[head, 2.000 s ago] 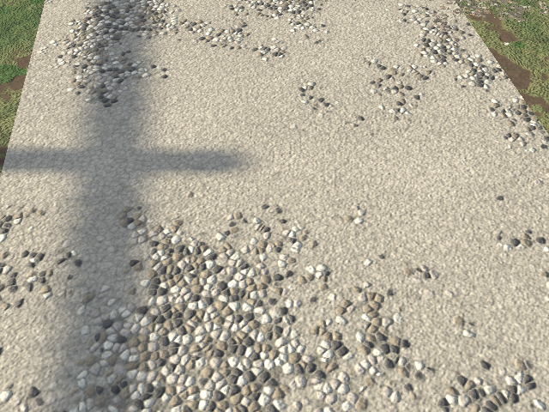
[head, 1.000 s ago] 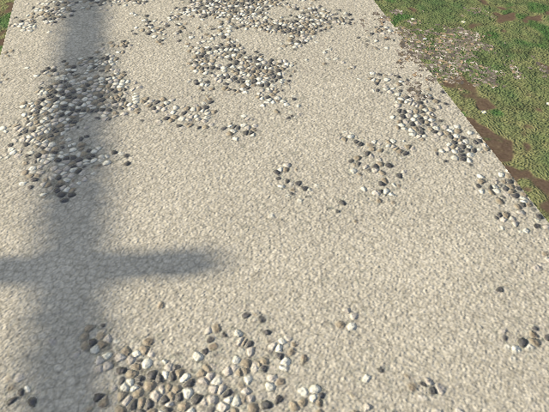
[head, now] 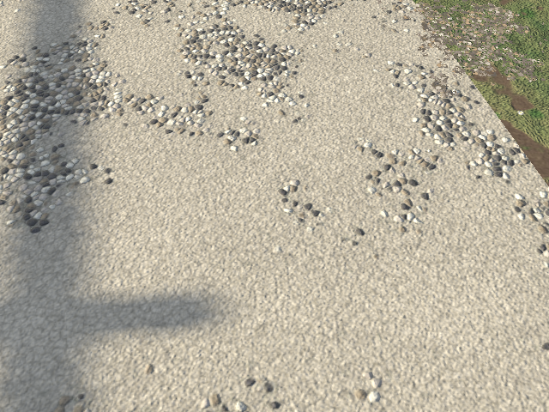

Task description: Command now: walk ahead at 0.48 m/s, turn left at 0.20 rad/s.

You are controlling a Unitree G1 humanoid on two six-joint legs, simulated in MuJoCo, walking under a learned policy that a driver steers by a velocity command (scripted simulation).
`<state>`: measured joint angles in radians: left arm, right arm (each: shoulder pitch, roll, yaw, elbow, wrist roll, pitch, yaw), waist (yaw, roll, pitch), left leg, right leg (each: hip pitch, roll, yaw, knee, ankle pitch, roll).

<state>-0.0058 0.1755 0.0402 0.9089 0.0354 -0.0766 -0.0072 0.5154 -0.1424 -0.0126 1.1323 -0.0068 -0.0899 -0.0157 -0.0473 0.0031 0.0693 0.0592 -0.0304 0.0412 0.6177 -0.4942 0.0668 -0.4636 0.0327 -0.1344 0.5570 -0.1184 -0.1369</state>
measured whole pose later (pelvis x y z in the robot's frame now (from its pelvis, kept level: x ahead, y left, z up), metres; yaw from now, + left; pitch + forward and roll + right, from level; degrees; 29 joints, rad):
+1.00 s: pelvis +0.49 +0.10 +0.02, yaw +21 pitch +0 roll +1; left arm 0.20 0.21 0.02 0.88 0.02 -0.03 0.00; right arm 0.27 -0.22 -0.04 0.96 -0.02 -0.04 -0.04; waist -0.02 -0.03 0.07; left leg -0.01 -0.13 0.06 0.38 -0.35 0.11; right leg -0.44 0.00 -0.07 0.60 -0.14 -0.07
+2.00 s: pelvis +0.52 +0.14 +0.03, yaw +1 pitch -1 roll +0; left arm 0.19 0.23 0.02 0.94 0.01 0.02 0.03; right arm 0.24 -0.23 -0.01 0.91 -0.01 0.00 -0.02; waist -0.02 0.01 0.04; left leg -0.15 -0.04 -0.01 0.39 -0.22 0.03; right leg -0.10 0.03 0.06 0.39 -0.26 -0.01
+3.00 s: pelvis +0.65 +0.18 +0.03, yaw +1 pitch +1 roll -1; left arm 0.12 0.22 0.03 1.00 0.02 -0.04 -0.02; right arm 0.49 -0.14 0.01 1.12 -0.02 -0.09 -0.01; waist -0.03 -0.03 0.04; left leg 0.04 -0.06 0.05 0.23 -0.28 0.08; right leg -0.58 -0.03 -0.06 0.90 -0.18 -0.04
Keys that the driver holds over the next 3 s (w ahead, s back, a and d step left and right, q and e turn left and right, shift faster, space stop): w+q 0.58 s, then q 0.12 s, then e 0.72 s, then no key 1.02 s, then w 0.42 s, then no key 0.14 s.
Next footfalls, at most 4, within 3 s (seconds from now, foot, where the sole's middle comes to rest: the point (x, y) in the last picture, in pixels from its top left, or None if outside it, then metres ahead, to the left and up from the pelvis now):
0.54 left None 0.42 0.12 -0.75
1.02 right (248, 329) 0.65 0.07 -0.75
1.54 left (177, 368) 0.56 0.24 -0.75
1.88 right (266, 374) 0.53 0.03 -0.75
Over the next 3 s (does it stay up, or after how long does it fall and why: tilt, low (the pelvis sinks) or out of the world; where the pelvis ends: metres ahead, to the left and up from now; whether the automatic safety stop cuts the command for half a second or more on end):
stays up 0.65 0.18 0.03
